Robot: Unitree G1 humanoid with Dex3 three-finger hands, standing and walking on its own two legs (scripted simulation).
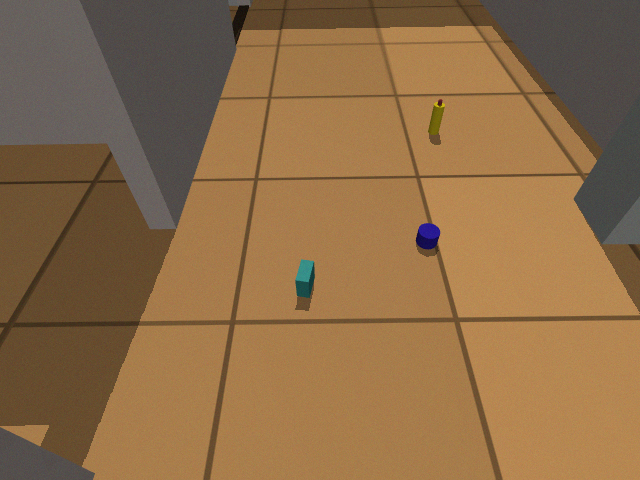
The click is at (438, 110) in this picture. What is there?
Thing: necked bottle
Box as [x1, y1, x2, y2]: [428, 99, 444, 134]
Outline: 441,99 434,103 428,132 431,134 436,134 438,131 444,104 441,102
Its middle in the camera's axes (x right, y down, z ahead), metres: +0.64 -0.68 +2.15
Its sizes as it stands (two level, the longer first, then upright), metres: 0.058 0.058 0.200
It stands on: the floor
